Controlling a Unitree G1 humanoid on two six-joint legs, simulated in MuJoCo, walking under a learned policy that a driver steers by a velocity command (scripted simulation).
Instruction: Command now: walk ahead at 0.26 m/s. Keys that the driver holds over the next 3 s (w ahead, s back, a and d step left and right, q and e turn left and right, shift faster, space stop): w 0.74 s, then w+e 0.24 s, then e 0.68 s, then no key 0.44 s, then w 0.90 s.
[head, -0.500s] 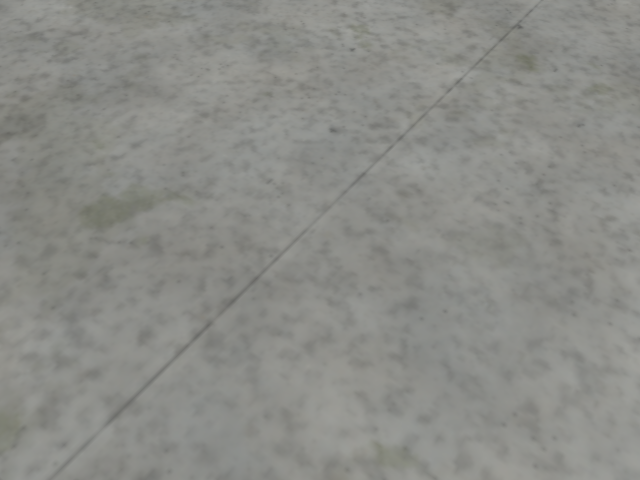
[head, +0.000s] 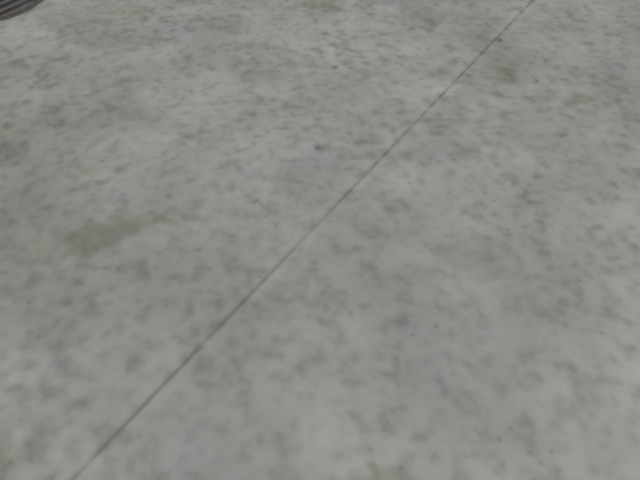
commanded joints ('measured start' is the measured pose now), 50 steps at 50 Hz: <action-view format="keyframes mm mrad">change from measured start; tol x32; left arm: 1 -144 62 17 -125 6 -38 -17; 11 368 271 114 -58 -6 -81 -19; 50 -143 77 52 -253 -8 -35 -58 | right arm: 1 172 -134 -34 20 -15 -13 1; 30 -477 -80 -26 -282 -1 -34 75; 36 95 -259 -101 -134 -39 -65 34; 50 -23 -127 -43 -121 2 -109 29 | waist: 1 -54 109 286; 11 191 -332 -63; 30 51 -86 158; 37 -95 247 -297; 50 30 47 130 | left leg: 1 -23 371 -433 -291 -295 204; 8 -176 265 -170 -124 149 112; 13 -659 97 -36 862 -49 30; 34 -233 -9 135 145 204 82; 37 383 500 -717 -100 23 313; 42 -140 318 -200 -241 184 125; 50 -92 258 83 -264 538 43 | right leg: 1 -402 -43 7 191 -69 -27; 9 239 80 -87 -139 166 -45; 13 287 -350 633 -518 -352 -189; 34 380 -181 23 -138 1178 -112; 37 -246 117 6 757 -107 -57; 50 -391 -72 34 316 366 -37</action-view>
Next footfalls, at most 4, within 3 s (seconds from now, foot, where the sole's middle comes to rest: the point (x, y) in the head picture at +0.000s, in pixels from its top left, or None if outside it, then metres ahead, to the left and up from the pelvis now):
0.20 right None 0.16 -0.13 -0.78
0.70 left None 0.50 0.02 -0.78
1.22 right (391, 393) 0.75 -0.14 -0.78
1.86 left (313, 384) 0.77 0.04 -0.78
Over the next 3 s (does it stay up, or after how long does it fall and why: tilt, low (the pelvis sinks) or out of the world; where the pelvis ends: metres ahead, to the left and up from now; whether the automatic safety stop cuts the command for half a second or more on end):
stays up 1.00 -0.13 0.01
